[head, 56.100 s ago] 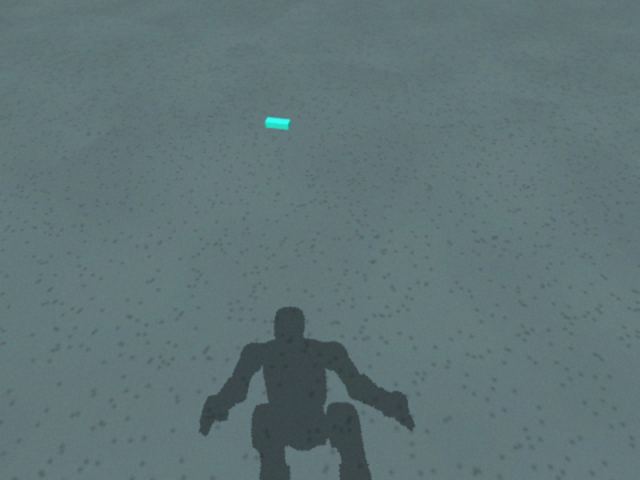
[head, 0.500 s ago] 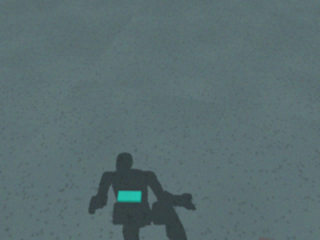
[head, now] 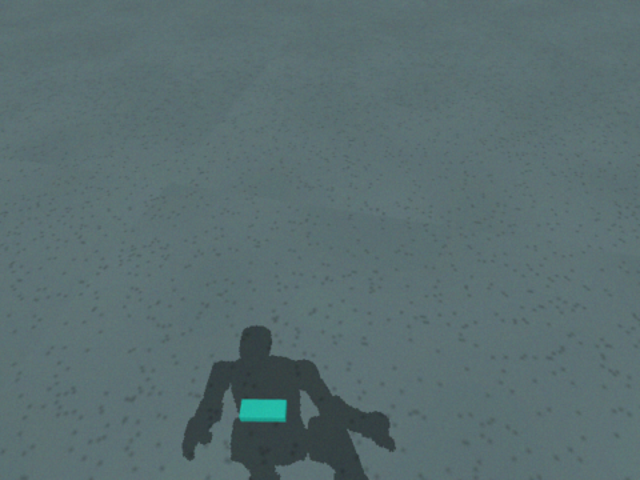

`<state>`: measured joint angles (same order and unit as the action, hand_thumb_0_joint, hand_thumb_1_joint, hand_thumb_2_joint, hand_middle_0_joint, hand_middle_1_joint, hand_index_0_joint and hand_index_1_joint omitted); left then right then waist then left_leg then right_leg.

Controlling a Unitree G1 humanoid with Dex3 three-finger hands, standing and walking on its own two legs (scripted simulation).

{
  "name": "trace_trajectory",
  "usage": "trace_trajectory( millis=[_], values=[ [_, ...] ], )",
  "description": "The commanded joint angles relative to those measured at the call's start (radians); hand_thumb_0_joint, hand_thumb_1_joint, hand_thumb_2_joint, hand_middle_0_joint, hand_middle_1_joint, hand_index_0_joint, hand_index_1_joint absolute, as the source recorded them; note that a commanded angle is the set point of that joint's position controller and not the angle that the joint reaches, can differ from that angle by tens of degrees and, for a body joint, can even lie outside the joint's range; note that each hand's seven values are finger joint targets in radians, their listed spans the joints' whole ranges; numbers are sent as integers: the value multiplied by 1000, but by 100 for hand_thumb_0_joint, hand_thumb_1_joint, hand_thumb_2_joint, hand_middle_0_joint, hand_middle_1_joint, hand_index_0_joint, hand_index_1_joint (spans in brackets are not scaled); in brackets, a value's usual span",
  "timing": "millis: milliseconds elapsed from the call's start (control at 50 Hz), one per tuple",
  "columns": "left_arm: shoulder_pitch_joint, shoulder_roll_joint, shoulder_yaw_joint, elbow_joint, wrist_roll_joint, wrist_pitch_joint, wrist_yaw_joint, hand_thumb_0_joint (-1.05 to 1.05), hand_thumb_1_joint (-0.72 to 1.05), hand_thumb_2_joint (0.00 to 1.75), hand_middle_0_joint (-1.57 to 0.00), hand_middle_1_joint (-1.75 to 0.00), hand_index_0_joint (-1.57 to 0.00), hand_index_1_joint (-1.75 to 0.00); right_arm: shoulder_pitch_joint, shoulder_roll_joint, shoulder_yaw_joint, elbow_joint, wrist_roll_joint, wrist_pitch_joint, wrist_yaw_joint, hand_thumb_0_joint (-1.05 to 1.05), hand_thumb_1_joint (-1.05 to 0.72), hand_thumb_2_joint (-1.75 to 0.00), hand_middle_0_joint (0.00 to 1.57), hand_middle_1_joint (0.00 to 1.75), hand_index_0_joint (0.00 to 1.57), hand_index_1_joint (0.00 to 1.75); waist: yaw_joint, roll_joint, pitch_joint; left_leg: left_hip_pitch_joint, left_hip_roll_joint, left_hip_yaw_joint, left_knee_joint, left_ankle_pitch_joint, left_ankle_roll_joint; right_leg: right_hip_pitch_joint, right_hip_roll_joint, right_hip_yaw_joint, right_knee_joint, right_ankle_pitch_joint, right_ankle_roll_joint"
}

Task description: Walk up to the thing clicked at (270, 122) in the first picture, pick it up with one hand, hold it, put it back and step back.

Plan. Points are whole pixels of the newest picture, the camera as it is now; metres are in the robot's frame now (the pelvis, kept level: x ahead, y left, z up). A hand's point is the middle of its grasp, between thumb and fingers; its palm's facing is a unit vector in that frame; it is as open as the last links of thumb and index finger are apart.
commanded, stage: stand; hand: left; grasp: from above
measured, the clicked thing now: (263, 410) +0.48 +0.21 -0.76
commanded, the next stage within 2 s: step back in 1.66 s
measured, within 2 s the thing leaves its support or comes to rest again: neither
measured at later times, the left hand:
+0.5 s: hand out of the picture +0.06 +0.23 -0.16, palm faces +0.01 -0.94 -0.33, open 7.3 cm
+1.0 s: hand out of the picture +0.07 +0.23 -0.15, palm faces -0.01 -0.94 -0.33, open 7.3 cm
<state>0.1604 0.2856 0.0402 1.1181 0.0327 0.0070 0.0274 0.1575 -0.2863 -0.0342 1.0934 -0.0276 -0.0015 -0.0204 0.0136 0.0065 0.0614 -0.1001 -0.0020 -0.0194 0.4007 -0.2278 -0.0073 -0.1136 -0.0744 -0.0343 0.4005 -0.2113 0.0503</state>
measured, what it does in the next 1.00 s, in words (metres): stands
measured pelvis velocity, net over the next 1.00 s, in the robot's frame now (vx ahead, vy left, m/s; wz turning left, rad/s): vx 0.00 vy -0.02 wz -0.01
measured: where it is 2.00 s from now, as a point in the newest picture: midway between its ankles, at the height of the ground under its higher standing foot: outside the picture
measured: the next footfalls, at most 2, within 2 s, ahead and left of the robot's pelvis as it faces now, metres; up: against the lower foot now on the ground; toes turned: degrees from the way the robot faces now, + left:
none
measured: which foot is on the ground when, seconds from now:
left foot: down 0.00-1.00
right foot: down 0.00-1.00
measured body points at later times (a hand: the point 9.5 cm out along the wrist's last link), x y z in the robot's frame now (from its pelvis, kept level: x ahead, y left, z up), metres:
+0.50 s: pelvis +0.00 -0.01 +0.00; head +0.00 -0.02 +0.45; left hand +0.06 +0.28 -0.14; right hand +0.06 -0.30 -0.14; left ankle +0.00 +0.12 -0.74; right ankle +0.01 -0.15 -0.74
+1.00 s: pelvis +0.00 -0.02 +0.00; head +0.00 -0.02 +0.45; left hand +0.08 +0.28 -0.13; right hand +0.07 -0.31 -0.14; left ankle +0.00 +0.12 -0.74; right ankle +0.01 -0.15 -0.74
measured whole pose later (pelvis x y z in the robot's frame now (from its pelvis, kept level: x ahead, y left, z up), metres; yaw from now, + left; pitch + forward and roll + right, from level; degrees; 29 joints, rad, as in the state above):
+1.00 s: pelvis +0.00 -0.02 +0.00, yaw -1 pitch -3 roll +0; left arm 0.11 0.32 0.03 1.15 0.02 -0.01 0.00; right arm 0.12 -0.33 -0.01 1.13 -0.02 0.00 0.00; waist 0.00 0.01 0.06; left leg -0.09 0.03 -0.02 0.34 -0.19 -0.03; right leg -0.11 -0.04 -0.03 0.35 -0.18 0.02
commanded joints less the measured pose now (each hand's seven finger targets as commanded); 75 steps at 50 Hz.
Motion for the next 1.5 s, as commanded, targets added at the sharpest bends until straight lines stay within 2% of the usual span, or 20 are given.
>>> trace_trajectory(
  millis=[0, 100, 160, 200, 260, 300, 340, 400, 500, 600, 760, 820, 860, 960, 1100, 1220, 1360, 1420, 1440, 1480],
  values=[
    [-30, 194, 31, -41, -5, -20, 12, 0, 90, 90, -20, -30, -20, -30, -23, -186, -38, -44, 1, -22, -11, 0, -90, -90, 20, 30, 20, 30, 2, -2, -16, -71, 90, -79, -111, 105, 20, 25, -52, 56, -89, 66, -52],
    [-51, 202, 31, -37, -4, -22, 9, 0, 90, 90, -20, -30, -20, -30, -36, -197, -36, -40, 0, -17, -7, 0, -90, -90, 20, 30, 20, 30, 1, -10, 0, -79, 91, -79, -115, 56, 20, 11, -50, 61, -112, 7, -51],
    [-50, 205, 28, -33, -7, -26, 6, 0, 90, 90, -20, -30, -20, -30, -33, -196, -33, -33, 3, -21, -6, 0, -90, -90, 20, 30, 20, 30, -1, 0, -28, -38, 100, -75, -108, 120, 17, 11, -54, 66, -111, 63, -56],
    [-59, 214, 30, -32, -10, -25, 6, 0, 90, 90, -20, -30, -20, -30, -29, -203, -31, -26, 2, -21, -7, 0, -90, -90, 20, 30, 20, 30, -4, 18, -30, -63, 95, -71, -119, 91, 16, 35, -51, 66, -109, 68, -53],
    [-53, 212, 28, -25, -11, -28, 4, 0, 90, 90, -20, -30, -20, -30, -40, -207, -28, -27, 5, -22, -6, 0, -90, -90, 20, 30, 20, 30, 2, -10, -36, -39, 103, -71, -111, 139, 21, 32, -56, 68, -109, 110, -55],
    [-68, 219, 30, -26, -11, -27, 4, 0, 90, 90, -20, -30, -20, -30, -37, -209, -25, -24, 4, -21, -7, 0, -90, -90, 20, 30, 20, 30, -3, -6, -49, -38, 105, -68, -113, 140, 20, 38, -55, 67, -105, 107, -57],
    [-68, 218, 28, -21, -11, -24, 2, 0, 90, 90, -20, -30, -20, -30, -36, -211, -23, -20, 4, -20, -7, 0, -90, -90, 20, 30, 20, 30, -4, 3, -26, -54, 101, -67, -122, 92, 18, 21, -51, 68, -116, 62, -55],
    [-64, 218, 25, -20, -11, -24, -1, 0, 90, 90, -20, -30, -20, -30, -44, -218, -23, -18, 6, -21, -5, 0, -90, -90, 20, 30, 20, 30, -1, -2, -29, -48, 105, -70, -127, 94, 16, 13, -47, 67, -117, 50, -56],
    [-77, 225, 28, -24, -14, -30, 0, 0, 90, 90, -20, -30, -20, -30, -43, -224, -19, -17, 7, -24, -6, 0, -90, -90, 20, 30, 20, 30, -7, 1, -73, -22, 113, -66, -108, 195, 19, 52, -59, 72, -103, 168, -59],
    [-77, 227, 24, -18, -15, -27, -3, 0, 90, 90, -20, -30, -20, -30, -46, -222, -16, -11, 7, -21, -4, 0, -90, -90, 20, 30, 20, 30, -4, -10, -37, -39, 114, -65, -123, 134, 16, 26, -52, 71, -118, 79, -59],
    [-88, 229, 21, -26, -16, -33, -4, 0, 90, 90, -20, -30, -20, -30, -62, -228, -15, -16, 9, -24, -1, 0, -90, -90, 20, 30, 20, 30, -6, -11, -71, -18, 121, -62, -114, 203, 16, 40, -56, 68, -106, 163, -60],
    [-84, 234, 22, -23, -19, -31, -6, 0, 90, 90, -20, -30, -20, -30, -59, -232, -12, -11, 10, -25, -1, 0, -90, -90, 20, 30, 20, 30, -7, 5, -68, -6, 121, -61, -118, 195, 16, 31, -56, 71, -108, 166, -60],
    [-91, 238, 23, -25, -18, -31, -7, 0, 90, 90, -20, -30, -20, -30, -58, -234, -13, -8, 9, -24, 0, 0, -90, -90, 20, 30, 20, 30, -6, -4, -50, -34, 118, -60, -133, 137, 14, 28, -53, 72, -118, 106, -60],
    [-94, 241, 21, -29, -17, -34, -9, 0, 90, 90, -20, -30, -20, -30, -67, -244, -16, -11, 10, -26, 1, 0, -90, -90, 20, 30, 20, 30, -9, 5, -71, -8, 125, -60, -123, 178, 16, 24, -57, 78, -113, 147, -62],
    [-89, 243, 18, -31, -18, -34, -11, 0, 90, 90, -20, -30, -20, -30, -72, -242, -13, -8, 10, -25, 5, 0, -90, -90, 20, 30, 20, 30, -5, 11, -55, -28, 123, -59, -135, 134, 15, 22, -53, 77, -120, 103, -60],
    [-91, 249, 17, -36, -18, -37, -11, 0, 90, 90, -20, -30, -20, -30, -70, -247, -16, -9, 11, -25, 6, 0, -90, -90, 20, 30, 20, 30, -9, -2, -77, -14, 126, -57, -128, 179, 15, 34, -57, 76, -110, 150, -66],
    [-87, 251, 15, -31, -20, -34, -13, 0, 90, 90, -20, -30, -20, -30, -65, -245, -14, -4, 11, -24, 8, 0, -90, -90, 20, 30, 20, 30, -10, 0, -38, -32, 122, -53, -141, 123, 11, 2, -50, 83, -119, 84, -65],
    [-89, 256, 16, -36, -20, -35, -14, 0, 90, 90, -20, -30, -20, -30, -64, -245, -13, -9, 10, -26, 8, 0, -90, -90, 20, 30, 20, 30, -11, 6, -67, -24, 128, -57, -143, 132, 14, 16, -56, 85, -112, 108, -67],
    [-86, 252, 14, -35, -21, -36, -14, 0, 90, 90, -20, -30, -20, -30, -76, -251, -13, -11, 12, -27, 8, 0, -90, -90, 20, 30, 20, 30, -7, 11, -74, -13, 131, -58, -132, 162, 18, 23, -58, 85, -107, 146, -68],
    [-92, 256, 15, -36, -21, -37, -14, 0, 90, 90, -20, -30, -20, -30, -59, -246, -11, -9, 11, -25, 8, 0, -90, -90, 20, 30, 20, 30, -14, -11, -69, -19, 126, -53, -136, 154, 15, 18, -56, 85, -111, 137, -66]
  ],
)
